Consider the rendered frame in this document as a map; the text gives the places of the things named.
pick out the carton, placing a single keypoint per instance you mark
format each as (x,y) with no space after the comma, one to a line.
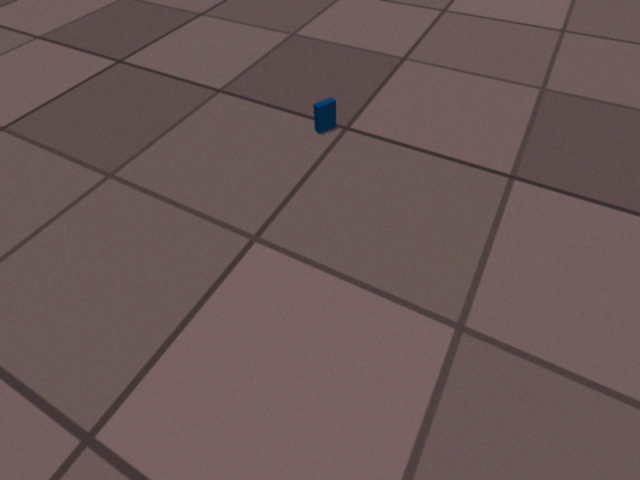
(325,115)

